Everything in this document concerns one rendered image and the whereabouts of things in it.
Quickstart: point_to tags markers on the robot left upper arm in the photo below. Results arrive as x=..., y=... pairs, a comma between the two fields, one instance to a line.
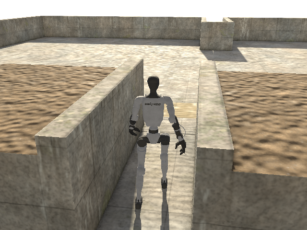
x=136, y=107

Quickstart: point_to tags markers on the robot right forearm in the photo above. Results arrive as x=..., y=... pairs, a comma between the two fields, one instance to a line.
x=177, y=130

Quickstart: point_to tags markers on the robot right foot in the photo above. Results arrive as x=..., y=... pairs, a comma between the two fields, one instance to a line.
x=164, y=185

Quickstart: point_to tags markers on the robot left forearm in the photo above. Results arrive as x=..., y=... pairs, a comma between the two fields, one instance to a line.
x=132, y=123

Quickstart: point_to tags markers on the left robot hand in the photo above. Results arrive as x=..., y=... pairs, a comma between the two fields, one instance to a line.
x=131, y=131

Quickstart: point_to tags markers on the right robot hand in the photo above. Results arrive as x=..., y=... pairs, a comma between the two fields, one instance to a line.
x=183, y=144

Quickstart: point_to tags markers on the robot right upper arm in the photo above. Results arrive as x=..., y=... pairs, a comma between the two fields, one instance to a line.
x=170, y=108

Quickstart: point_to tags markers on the robot torso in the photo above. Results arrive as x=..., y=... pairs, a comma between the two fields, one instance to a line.
x=153, y=112

